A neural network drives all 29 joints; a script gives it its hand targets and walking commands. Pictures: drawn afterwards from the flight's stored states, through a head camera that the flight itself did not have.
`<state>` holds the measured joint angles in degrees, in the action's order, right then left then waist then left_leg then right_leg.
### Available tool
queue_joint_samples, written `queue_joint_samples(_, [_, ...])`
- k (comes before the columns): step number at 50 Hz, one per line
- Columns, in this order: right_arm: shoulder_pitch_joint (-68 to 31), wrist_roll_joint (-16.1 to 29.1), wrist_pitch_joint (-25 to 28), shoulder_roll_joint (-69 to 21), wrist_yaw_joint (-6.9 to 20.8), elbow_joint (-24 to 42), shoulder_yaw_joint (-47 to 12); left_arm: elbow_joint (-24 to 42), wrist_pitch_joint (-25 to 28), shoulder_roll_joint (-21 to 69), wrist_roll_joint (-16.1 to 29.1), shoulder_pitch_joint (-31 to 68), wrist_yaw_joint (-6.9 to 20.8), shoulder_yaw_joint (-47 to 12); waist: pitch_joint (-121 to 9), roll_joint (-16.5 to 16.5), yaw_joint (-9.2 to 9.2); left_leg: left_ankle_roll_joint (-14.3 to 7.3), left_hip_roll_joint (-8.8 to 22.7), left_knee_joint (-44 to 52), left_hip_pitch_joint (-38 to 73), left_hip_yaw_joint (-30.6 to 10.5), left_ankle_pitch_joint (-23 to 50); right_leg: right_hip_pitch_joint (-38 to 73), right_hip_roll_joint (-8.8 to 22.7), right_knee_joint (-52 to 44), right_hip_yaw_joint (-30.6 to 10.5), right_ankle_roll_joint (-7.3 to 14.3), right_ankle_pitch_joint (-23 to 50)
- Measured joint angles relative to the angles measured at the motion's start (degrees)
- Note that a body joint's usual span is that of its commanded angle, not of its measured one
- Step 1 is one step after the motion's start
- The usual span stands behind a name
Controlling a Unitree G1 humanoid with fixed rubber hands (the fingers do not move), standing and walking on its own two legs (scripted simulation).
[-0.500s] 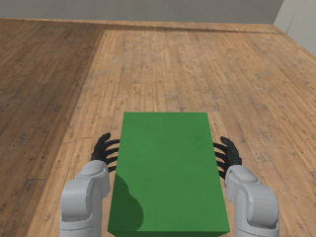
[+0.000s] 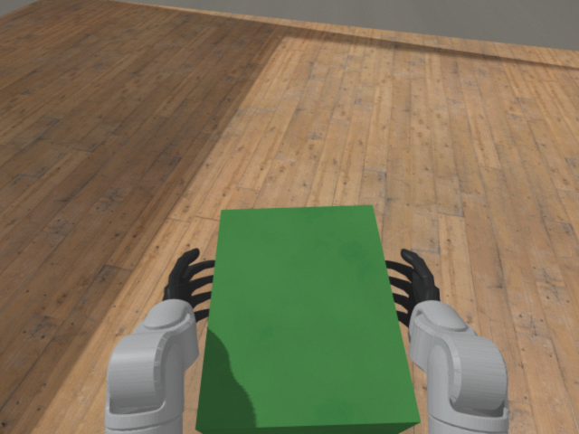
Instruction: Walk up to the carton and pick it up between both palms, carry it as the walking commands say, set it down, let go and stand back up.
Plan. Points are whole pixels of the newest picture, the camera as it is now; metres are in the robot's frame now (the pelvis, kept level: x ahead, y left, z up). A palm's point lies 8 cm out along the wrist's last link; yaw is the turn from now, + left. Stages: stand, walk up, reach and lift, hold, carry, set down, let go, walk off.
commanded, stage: carry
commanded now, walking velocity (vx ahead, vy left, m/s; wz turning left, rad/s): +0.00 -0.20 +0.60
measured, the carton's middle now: (300, 333) +0.28 -0.01 +0.01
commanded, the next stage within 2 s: none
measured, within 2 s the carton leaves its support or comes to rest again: neither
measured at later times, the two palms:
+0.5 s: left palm (245, 339) +0.22 +0.06 +0.11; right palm (471, 280) +0.30 -0.22 +0.10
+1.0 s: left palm (215, 315) +0.26 +0.09 +0.09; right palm (421, 237) +0.37 -0.18 +0.10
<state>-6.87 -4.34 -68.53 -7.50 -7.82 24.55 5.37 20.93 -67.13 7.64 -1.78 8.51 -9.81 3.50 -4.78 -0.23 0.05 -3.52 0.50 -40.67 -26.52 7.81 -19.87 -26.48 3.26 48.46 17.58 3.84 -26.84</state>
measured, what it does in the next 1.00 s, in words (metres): steps to the right, turning left: right foot, then left foot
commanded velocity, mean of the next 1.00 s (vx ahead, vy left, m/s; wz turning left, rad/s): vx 0.23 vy -0.11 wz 0.05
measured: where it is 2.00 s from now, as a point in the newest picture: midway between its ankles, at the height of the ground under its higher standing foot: (302, 355)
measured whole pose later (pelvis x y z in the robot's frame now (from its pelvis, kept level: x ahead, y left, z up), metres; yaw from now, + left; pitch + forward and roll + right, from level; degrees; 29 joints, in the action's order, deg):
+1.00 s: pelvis +0.07 -0.14 +0.01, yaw +22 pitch +5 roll +0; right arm -7.1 -4.3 -67.5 -7.5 -8.1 23.5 4.3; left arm 21.6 -66.8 7.5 -1.3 7.7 -10.0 4.4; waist -4.5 1.7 0.1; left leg -0.5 1.4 -33.6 -19.8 8.3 -18.9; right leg -17.9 3.8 37.9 15.5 4.0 -24.1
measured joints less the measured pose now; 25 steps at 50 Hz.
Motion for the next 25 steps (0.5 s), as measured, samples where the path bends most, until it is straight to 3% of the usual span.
queue_joint_samples(2, [0.73, 0.04, 0.4, 0.03, 0.25, 0.04, -0.14, 0.02, -0.14, -0.01, 0.0, -0.08, -0.05, -0.06, 0.42, -0.8, 0.03, -0.81, 0.06, 0.42, -0.29, -2.76, 0.82, -2.37, -0.58, 6.61, -3.95, -0.45, -1.29])
queue_joint_samples(6, [1.02, 0.03, 0.78, 0.06, 0.36, 0.14, -0.23, 0.05, 0.05, -0.03, 0.16, -0.11, -0.07, -0.07, 0.43, -1.28, 0.07, 0.58, 0.31, 1.76, -0.3, -8.18, 2.66, -3.59, -0.58, 8.39, -8.84, -0.82, -1.35])
queue_joint_samples(13, [1.03, 0.03, 1.07, 0.06, 0.36, 0.36, -0.24, 0.17, 0.42, -0.03, 0.43, -0.09, -0.22, -0.07, 0.41, -1.51, 0.09, 4.16, 0.8, 2.83, -0.39, -15.29, 4.51, -3.49, -0.59, 7.9, -9.54, -1.21, -1.33])
queue_joint_samples(17, [1.05, 0.02, 1.0, 0.05, 0.34, 0.55, -0.29, 0.32, 0.39, -0.06, 0.48, -0.1, -0.23, -0.07, 0.32, -1.86, 0.16, 6.75, 0.64, 2.82, -0.5, -17.97, 4.78, 1.9, -0.52, -5.12, -9.67, -1.21, 1.0])
queue_joint_samples(18, [0.98, 0.03, 1.0, 0.07, 0.33, 0.75, -0.4, 0.63, 0.34, -0.05, 0.47, -0.07, -0.23, -0.02, 0.27, -1.08, 0.15, 7.23, 0.19, 2.24, -0.84, -17.93, 4.02, 4.15, 0.02, -10.62, -9.83, -1.24, 2.56])
queue_joint_samples(20, [1.24, 0.04, 0.99, 0.12, 0.32, 0.78, -0.42, 0.7, 0.42, -0.04, 0.49, -0.5, -0.22, -0.21, 0.45, -0.72, 0.09, 7.31, 0.56, -4.01, -3.13, -15.66, -2.8, 3.47, 0.32, -10.66, -9.28, -1.78, 8.6])
queue_joint_samples(25, [1.49, 0.05, 0.33, 0.15, 0.18, 0.69, -0.71, 0.71, -0.02, -0.09, 0.48, -1.15, -0.21, -0.29, 0.61, 0.18, 0.07, 7.3, 0.6, -20.86, -6.94, -5.23, -5.38, 4.02, 1.05, -11.19, -8.42, -1.21, 8.27])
